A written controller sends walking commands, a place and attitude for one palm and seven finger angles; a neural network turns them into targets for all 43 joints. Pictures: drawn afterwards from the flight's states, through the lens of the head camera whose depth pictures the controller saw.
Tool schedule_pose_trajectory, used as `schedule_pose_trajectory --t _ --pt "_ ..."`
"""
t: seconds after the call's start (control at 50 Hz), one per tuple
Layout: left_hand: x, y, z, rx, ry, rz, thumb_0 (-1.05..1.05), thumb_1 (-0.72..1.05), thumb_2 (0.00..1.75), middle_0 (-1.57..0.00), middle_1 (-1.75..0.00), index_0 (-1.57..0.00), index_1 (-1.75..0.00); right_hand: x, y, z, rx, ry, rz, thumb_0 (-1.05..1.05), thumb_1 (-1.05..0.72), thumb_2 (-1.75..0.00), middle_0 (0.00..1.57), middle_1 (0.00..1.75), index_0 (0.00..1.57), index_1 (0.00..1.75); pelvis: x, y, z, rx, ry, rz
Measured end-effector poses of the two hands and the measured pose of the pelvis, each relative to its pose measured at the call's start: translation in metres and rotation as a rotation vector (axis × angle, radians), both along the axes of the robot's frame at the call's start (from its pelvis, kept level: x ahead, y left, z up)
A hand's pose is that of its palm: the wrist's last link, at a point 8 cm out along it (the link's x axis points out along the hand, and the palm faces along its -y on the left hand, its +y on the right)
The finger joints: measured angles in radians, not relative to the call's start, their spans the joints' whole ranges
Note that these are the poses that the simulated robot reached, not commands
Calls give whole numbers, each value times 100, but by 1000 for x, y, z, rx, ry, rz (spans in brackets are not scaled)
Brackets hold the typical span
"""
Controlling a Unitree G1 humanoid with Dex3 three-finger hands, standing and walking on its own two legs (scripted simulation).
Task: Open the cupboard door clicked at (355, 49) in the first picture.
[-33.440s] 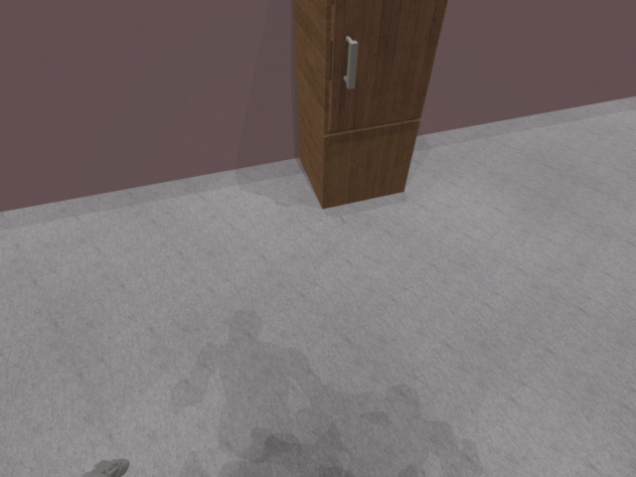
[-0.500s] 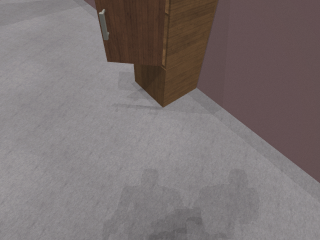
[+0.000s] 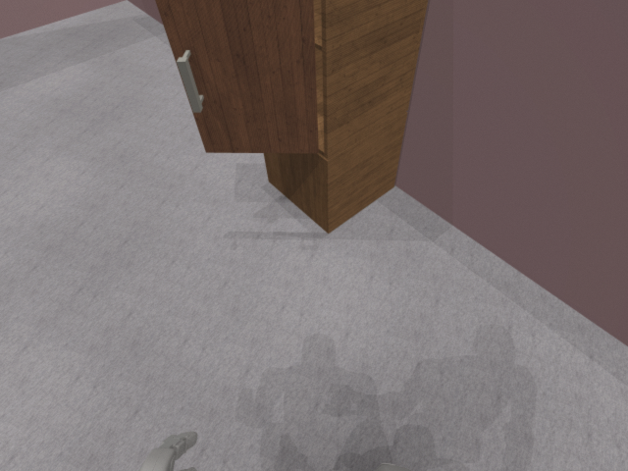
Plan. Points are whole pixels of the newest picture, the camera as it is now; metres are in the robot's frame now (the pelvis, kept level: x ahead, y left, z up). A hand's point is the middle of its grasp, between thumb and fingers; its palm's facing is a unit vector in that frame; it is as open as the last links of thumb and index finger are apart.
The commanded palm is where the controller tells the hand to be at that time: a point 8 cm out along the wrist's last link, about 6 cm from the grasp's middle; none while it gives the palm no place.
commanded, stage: take the last steps up to it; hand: left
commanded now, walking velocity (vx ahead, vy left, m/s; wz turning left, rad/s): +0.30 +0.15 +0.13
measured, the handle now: (192, 81) +1.03 +0.35 -0.07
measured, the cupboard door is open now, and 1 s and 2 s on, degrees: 46 46 46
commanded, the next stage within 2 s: come to a stop and stand still in 0.98 s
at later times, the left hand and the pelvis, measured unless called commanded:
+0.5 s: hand out of the picture +0.07 +0.24 -0.17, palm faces +0.19 -0.97 -0.17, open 7.3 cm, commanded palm none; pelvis +0.17 +0.08 +0.00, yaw +5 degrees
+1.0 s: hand (178, 288) +0.44 +0.27 -0.14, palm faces +0.04 -0.97 -0.23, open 7.3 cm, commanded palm none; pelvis +0.35 +0.09 +0.01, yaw +2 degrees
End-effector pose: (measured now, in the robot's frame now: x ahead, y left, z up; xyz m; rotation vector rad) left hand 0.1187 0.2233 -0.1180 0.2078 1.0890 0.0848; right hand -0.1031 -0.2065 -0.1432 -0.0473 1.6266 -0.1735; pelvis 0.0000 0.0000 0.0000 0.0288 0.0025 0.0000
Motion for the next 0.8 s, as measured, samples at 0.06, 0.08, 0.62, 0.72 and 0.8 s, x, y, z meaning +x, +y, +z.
schedule_pose_trajectory --t 0.06,0.08,0.62,0.72,0.8 --pt "14 -7 4 -7 -42 37 1 91 89 -20 -30 -20 -30 24 -10 -1 7 24 24 1 -91 -89 20 30 20 30 18 -5 1 -7 -18 35" --pt "13 -8 6 -8 -34 57 1 91 89 -20 -30 -20 -30 38 -14 0 3 16 34 1 -91 -89 20 30 20 30 24 -5 4 -7 -20 43" --pt "45 93 -18 -59 373 245 1 92 89 -20 -30 -20 -30 413 83 23 -72 -455 227 0 -92 -89 20 30 20 30 212 96 11 -9 9 50" --pt "149 113 -5 -17 212 169 1 93 89 -19 -30 -20 -30 395 75 22 -89 -352 162 -1 -94 -89 20 30 20 30 246 103 18 -2 9 30" --pt "225 119 5 16 105 109 1 94 89 -19 -30 -20 -30 377 73 13 -66 -233 114 0 -93 -89 20 30 20 30 277 100 16 7 5 21"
